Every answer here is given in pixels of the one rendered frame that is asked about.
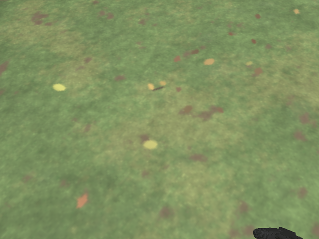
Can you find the robot right hand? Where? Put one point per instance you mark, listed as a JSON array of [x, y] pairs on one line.
[[274, 233]]

